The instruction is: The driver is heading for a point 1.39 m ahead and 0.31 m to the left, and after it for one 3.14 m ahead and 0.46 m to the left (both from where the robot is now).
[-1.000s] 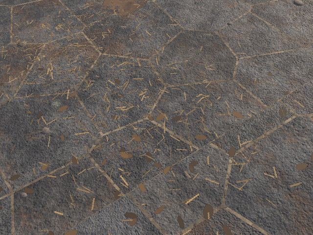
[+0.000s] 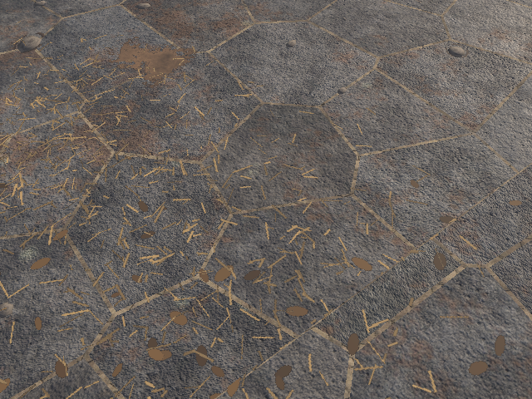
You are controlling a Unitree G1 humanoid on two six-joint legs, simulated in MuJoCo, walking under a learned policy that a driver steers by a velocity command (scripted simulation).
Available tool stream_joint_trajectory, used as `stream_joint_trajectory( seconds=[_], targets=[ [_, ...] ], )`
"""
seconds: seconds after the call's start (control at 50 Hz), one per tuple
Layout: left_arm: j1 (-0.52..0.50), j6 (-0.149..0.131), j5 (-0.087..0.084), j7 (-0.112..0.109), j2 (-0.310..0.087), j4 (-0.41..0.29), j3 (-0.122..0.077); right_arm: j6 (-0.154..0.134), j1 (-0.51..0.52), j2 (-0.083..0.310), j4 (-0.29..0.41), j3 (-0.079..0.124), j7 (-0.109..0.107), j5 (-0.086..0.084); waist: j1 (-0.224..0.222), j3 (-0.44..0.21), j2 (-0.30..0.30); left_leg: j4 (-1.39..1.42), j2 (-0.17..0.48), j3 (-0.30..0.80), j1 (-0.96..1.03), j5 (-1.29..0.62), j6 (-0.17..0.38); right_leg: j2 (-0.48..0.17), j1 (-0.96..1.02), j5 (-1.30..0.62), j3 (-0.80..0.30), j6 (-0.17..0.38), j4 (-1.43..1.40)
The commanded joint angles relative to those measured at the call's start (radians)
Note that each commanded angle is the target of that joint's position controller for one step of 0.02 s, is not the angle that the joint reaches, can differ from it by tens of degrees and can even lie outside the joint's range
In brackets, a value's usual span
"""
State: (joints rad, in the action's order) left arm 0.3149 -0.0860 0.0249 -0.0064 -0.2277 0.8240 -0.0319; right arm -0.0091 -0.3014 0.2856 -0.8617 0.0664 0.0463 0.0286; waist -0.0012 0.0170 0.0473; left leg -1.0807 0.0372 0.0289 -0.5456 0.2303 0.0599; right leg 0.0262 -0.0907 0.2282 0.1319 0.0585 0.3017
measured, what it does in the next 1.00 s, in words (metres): walks ahead, turning left: left foot, then right foot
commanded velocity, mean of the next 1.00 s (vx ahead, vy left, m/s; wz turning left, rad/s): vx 0.32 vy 0.00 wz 0.46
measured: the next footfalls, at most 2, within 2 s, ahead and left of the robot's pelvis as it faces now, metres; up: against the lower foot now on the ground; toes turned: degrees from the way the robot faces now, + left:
left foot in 0.30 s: +0.31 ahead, +0.10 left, +0.00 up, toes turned +14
right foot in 0.82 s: +0.53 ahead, +0.03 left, +0.00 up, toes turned +29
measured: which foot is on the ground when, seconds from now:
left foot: up 0.00-0.28, down 0.30-0.82, up 0.84-1.00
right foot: down 0.00-0.30, up 0.32-0.80, down 0.82-1.00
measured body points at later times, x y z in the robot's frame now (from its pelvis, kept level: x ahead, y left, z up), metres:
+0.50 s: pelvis +0.26 +0.06 -0.01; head +0.30 +0.07 +0.44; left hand +0.31 +0.35 -0.13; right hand +0.41 -0.19 -0.13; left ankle +0.28 +0.09 -0.75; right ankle +0.33 -0.10 -0.66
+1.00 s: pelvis +0.43 +0.06 -0.01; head +0.47 +0.06 +0.44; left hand +0.37 +0.33 -0.12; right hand +0.67 -0.11 -0.14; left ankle +0.33 +0.16 -0.67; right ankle +0.50 +0.01 -0.75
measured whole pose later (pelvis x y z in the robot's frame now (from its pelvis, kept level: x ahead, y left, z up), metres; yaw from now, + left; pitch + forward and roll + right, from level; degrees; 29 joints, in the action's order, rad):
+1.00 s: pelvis +0.43 +0.06 -0.01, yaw +30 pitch +0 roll +1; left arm 0.27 -0.04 0.02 0.00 -0.25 0.79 0.00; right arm 0.04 -0.19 0.30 -0.77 0.05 -0.01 0.02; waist -0.02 0.08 0.03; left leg -1.09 -0.12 0.14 -0.43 0.44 0.01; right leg 0.04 -0.27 0.20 0.03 0.07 0.47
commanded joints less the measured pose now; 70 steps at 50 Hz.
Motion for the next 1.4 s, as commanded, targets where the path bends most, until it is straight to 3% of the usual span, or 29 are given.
stream_joint_trajectory(
  seconds=[0.02, 0.08, 0.18, 0.24, 0.28, 0.3, 0.32, 0.34, 0.38, 0.42, 0.48, 0.56, 0.66, 0.74, 0.78, 0.82, 0.84, 0.86, 0.88, 0.9, 1.0, 1.04, 1.1, 1.16, 1.2, 1.22, 1.24, 1.28, 1.4],
  targets=[
    [0.051, -0.024, -0.007, -0.004, -0.101, -0.019, -0.024, 0.004, 0.062, 0.021, 0.076, 0.004, 0.014, 0.005, -0.008, 0.053, -0.130, -0.022, 0.035, 0.009, -0.206, -0.085, -0.017, -0.268, 0.075, -0.319, -0.127, 0.065, -0.155],
    [0.067, -0.022, -0.004, -0.004, -0.085, 0.007, -0.017, 0.001, 0.173, -0.002, 0.122, -0.010, 0.022, 0.005, -0.013, 0.084, -0.124, 0.140, 0.025, -0.039, -0.200, -0.181, -0.022, -0.240, 0.056, -0.425, -0.031, 0.060, -0.149],
    [0.127, -0.012, -0.006, -0.017, -0.125, 0.054, -0.023, -0.001, 0.318, -0.013, 0.189, -0.030, 0.037, 0.010, -0.037, 0.103, -0.120, 0.409, -0.010, -0.160, -0.086, -0.194, 0.035, -0.263, 0.119, -0.611, 0.057, 0.042, -0.111],
    [0.122, 0.009, -0.001, -0.031, -0.172, 0.069, -0.031, 0.001, 0.243, 0.026, 0.177, -0.017, 0.024, 0.009, 0.016, 0.025, -0.151, 0.457, -0.099, -0.207, 0.059, -0.057, 0.101, -0.276, 0.210, -1.022, 0.100, 0.025, 0.094],
    [0.110, 0.030, 0.003, -0.033, -0.204, 0.063, -0.039, -0.012, 0.014, 0.078, 0.112, 0.011, 0.008, 0.014, 0.115, -0.116, -0.141, 0.527, -0.150, -0.167, 0.345, -0.009, 0.161, -0.279, 0.141, -0.977, 0.108, 0.026, 0.445],
    [0.102, 0.031, 0.002, -0.028, -0.192, 0.041, -0.037, -0.015, -0.138, 0.144, 0.073, 0.038, -0.011, 0.022, 0.182, -0.207, -0.053, 0.594, -0.029, 0.013, 0.590, 0.090, 0.212, -0.240, -0.057, -0.668, 0.125, 0.003, 0.757],
    [0.130, 0.024, -0.008, -0.003, -0.083, -0.033, -0.019, -0.003, -0.065, 0.247, 0.108, 0.065, -0.023, -0.001, 0.078, -0.308, 0.213, 0.670, 0.275, 0.596, 0.919, 0.112, 0.357, -0.012, -0.531, 0.285, 0.061, -0.067, 1.160],
    [0.026, 0.010, -0.010, 0.000, -0.173, -0.070, -0.035, 0.011, -0.108, 0.248, 0.125, 0.069, -0.029, -0.016, 0.148, -0.359, 0.051, 0.774, 0.311, 0.734, 0.944, 0.058, 0.397, 0.004, -0.670, 0.255, -0.150, -0.061, 1.258],
    [-0.032, -0.014, -0.023, -0.004, -0.154, -0.081, -0.022, 0.004, -0.022, 0.157, 0.096, 0.046, -0.045, -0.026, 0.068, -0.090, -0.079, 0.807, 0.255, 0.462, 0.646, -0.192, 0.319, -0.108, -0.650, 0.097, -0.170, -0.054, 1.076],
    [-0.006, 0.018, 0.012, -0.005, -0.137, -0.070, -0.020, -0.018, 0.042, 0.105, 0.096, 0.028, -0.049, -0.028, -0.014, -0.021, -0.095, 0.826, 0.148, 0.321, 0.442, -0.358, 0.259, -0.143, -0.514, 0.101, -0.178, -0.072, 0.943],
    [0.001, 0.066, 0.021, -0.001, -0.119, -0.081, -0.020, -0.046, 0.024, 0.119, 0.088, 0.024, -0.038, -0.035, -0.041, -0.011, -0.072, 0.829, 0.095, 0.239, 0.356, -0.607, 0.247, -0.137, -0.464, 0.078, -0.155, -0.105, 0.814],
    [-0.116, 0.080, 0.012, -0.005, -0.114, -0.131, -0.018, -0.037, -0.031, 0.142, 0.081, 0.026, -0.040, -0.035, -0.013, -0.022, -0.014, 0.769, 0.030, 0.172, 0.349, -0.841, 0.171, -0.101, -0.479, -0.073, -0.128, -0.118, 0.660],
    [-0.233, 0.084, 0.002, -0.001, -0.115, -0.176, -0.004, 0.001, -0.099, 0.147, 0.086, 0.026, -0.062, -0.034, 0.049, -0.062, 0.039, 0.679, 0.005, 0.216, 0.428, -0.894, 0.100, -0.030, -0.458, -0.160, -0.122, -0.097, 0.529],
    [-0.181, 0.058, 0.014, -0.001, -0.165, -0.145, -0.012, 0.011, -0.072, 0.143, 0.121, 0.023, -0.079, 0.001, 0.042, -0.084, 0.020, 0.563, 0.086, 0.283, 0.562, -1.008, 0.152, -0.040, -0.486, -0.103, -0.161, -0.043, 0.579],
    [-0.079, 0.050, 0.010, -0.005, -0.172, -0.114, -0.015, 0.011, 0.008, 0.142, 0.146, 0.020, -0.081, -0.006, -0.022, -0.066, 0.038, 0.480, 0.054, 0.271, 0.470, -1.083, 0.114, -0.019, -0.300, -0.033, -0.162, -0.004, 0.431],
    [0.104, 0.032, 0.013, -0.008, -0.191, -0.063, -0.026, -0.003, 0.065, 0.129, 0.161, 0.017, -0.075, -0.037, -0.136, -0.098, -0.028, 0.195, -0.034, 0.246, 0.357, -0.801, 0.047, -0.068, -0.028, -0.358, -0.202, 0.041, 0.146],
    [0.043, 0.026, -0.004, -0.011, -0.245, -0.082, -0.028, -0.005, -0.088, 0.037, 0.171, 0.005, -0.075, -0.035, 0.001, -0.130, -0.313, -0.059, -0.201, 0.151, 0.163, 0.238, -0.006, -0.360, 0.157, -1.071, -0.485, 0.155, 0.180],
    [0.036, 0.037, -0.034, 0.001, -0.213, -0.105, -0.021, 0.002, -0.198, 0.090, 0.128, 0.014, -0.090, -0.012, 0.022, -0.170, -0.257, -0.185, -0.248, 0.151, 0.070, 0.409, -0.012, -0.445, 0.144, -1.267, -0.666, 0.261, 0.170],
    [0.001, 0.033, -0.038, 0.008, -0.172, -0.116, -0.014, 0.010, -0.158, 0.116, 0.100, 0.019, -0.095, 0.004, 0.023, -0.111, -0.137, -0.237, -0.208, 0.170, 0.026, 0.340, -0.028, -0.411, 0.073, -1.094, -0.615, 0.281, 0.134],
    [-0.047, 0.033, -0.030, 0.013, -0.142, -0.126, -0.006, 0.017, -0.090, 0.132, 0.107, 0.023, -0.089, 0.002, 0.025, -0.084, -0.087, -0.211, -0.175, 0.162, 0.016, 0.276, -0.035, -0.364, 0.026, -0.916, -0.538, 0.262, 0.112],
    [-0.060, 0.035, 0.003, 0.004, -0.129, -0.087, 0.010, 0.070, 0.004, 0.049, 0.111, -0.010, -0.043, -0.019, 0.037, -0.079, -0.152, 0.080, -0.132, 0.070, 0.188, 0.183, -0.067, -0.217, -0.111, -0.723, -0.281, 0.166, 0.021],
    [-0.058, 0.038, 0.006, 0.005, -0.126, -0.070, 0.016, 0.077, 0.024, 0.011, 0.102, -0.032, -0.044, -0.017, 0.032, -0.100, -0.170, 0.199, -0.119, 0.034, 0.261, 0.162, -0.067, -0.203, -0.118, -0.736, -0.241, 0.150, 0.015],
    [-0.045, 0.051, 0.005, 0.015, -0.138, -0.059, 0.016, 0.082, 0.038, 0.018, 0.074, -0.041, -0.050, -0.021, 0.009, -0.126, -0.195, 0.297, -0.112, -0.027, 0.357, 0.088, -0.061, -0.187, -0.126, -0.582, -0.229, 0.138, 0.011],
    [-0.049, 0.075, -0.008, 0.015, -0.136, -0.031, 0.017, 0.075, 0.075, 0.002, 0.071, -0.053, -0.056, -0.016, 0.017, -0.058, -0.201, 0.561, -0.085, -0.022, 0.368, 0.143, -0.051, -0.198, -0.118, -0.408, -0.286, 0.127, 0.019],
    [-0.024, 0.093, -0.020, 0.006, -0.132, -0.015, 0.015, 0.061, 0.037, 0.019, 0.035, -0.055, -0.069, -0.011, 0.019, -0.043, -0.135, 0.761, -0.032, 0.048, 0.511, -0.058, -0.028, -0.197, -0.168, -0.291, -0.314, 0.068, 0.041],
    [0.011, 0.093, -0.025, 0.003, -0.110, -0.011, 0.017, 0.045, 0.027, 0.070, 0.031, -0.048, -0.077, 0.003, -0.007, -0.048, -0.026, 0.787, 0.095, 0.185, 0.572, -0.286, 0.001, -0.145, -0.209, -0.167, -0.271, 0.022, 0.100],
    [0.061, 0.100, -0.043, -0.003, -0.079, 0.010, 0.022, 0.035, 0.108, 0.086, 0.036, -0.050, -0.075, -0.013, -0.066, -0.016, 0.052, 0.753, 0.162, 0.187, 0.413, -0.460, 0.065, -0.056, -0.120, 0.027, -0.198, -0.007, 0.038],
    [0.012, 0.115, -0.027, -0.010, -0.089, 0.059, 0.021, 0.010, 0.144, 0.026, 0.029, -0.067, -0.060, -0.017, -0.037, 0.020, 0.074, 0.813, 0.124, 0.175, 0.253, -0.247, 0.053, -0.045, 0.029, -0.048, -0.186, -0.031, 0.058],
    [-0.031, 0.108, -0.020, 0.002, -0.081, 0.140, 0.017, -0.006, 0.072, 0.019, -0.051, -0.072, -0.073, -0.022, -0.016, 0.037, -0.004, 0.852, 0.060, 0.136, 0.299, -0.075, 0.014, -0.078, 0.009, -0.142, -0.214, -0.031, 0.005]
  ],
)
Keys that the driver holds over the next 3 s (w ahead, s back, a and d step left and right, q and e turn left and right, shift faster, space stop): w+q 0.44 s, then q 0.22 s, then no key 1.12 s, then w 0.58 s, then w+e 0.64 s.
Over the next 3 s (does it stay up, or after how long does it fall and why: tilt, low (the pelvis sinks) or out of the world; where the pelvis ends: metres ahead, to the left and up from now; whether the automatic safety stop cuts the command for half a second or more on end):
stays up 0.90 0.34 -0.13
